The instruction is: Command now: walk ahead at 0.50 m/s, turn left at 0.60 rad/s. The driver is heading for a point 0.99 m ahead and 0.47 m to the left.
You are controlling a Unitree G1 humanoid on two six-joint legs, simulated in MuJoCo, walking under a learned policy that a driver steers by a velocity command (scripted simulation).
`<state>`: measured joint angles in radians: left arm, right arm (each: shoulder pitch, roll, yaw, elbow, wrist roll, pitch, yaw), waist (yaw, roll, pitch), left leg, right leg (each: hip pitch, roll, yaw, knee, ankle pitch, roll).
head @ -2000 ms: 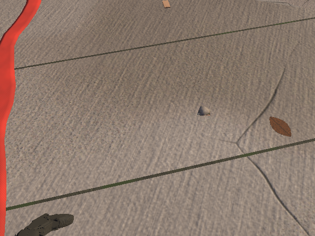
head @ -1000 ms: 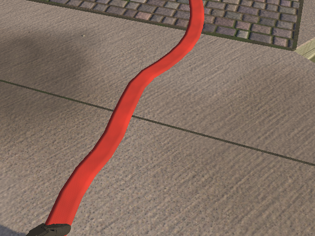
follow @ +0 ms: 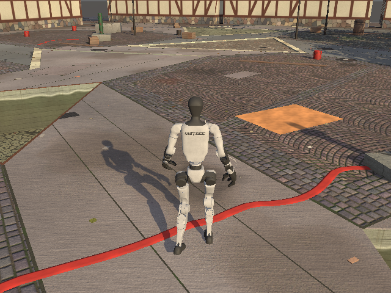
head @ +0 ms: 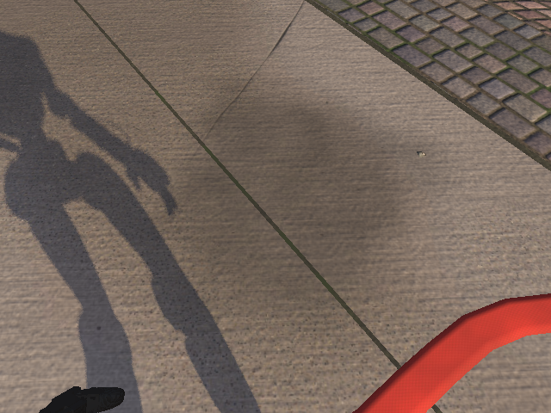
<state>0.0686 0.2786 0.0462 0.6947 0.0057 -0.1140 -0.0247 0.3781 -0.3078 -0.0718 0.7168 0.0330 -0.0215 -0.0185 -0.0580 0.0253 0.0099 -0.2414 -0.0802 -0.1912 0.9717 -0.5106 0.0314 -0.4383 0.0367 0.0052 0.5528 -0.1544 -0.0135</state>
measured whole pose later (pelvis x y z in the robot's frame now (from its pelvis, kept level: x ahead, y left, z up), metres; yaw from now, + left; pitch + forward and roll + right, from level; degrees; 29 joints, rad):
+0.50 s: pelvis +0.25 +0.07 -0.01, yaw +19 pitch +1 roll -1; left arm 0.30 0.32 0.07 0.84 -0.01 -0.05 0.00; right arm 0.09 -0.30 -0.07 0.58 0.03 -0.02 0.04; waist 0.05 0.00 0.07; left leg -0.50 -0.03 0.04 0.65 -0.17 0.10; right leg -0.11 -0.08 -0.11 0.90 -0.52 0.04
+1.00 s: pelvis +0.54 +0.15 +0.00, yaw +34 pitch +2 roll -1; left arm 0.08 0.28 0.05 0.70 0.01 -0.12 -0.03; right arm 0.38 -0.30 -0.07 0.75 0.03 -0.03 -0.02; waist -0.05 0.02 0.01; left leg -0.21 -0.09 -0.20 0.94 -0.50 0.04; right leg -0.44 0.05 0.00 0.55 -0.15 -0.02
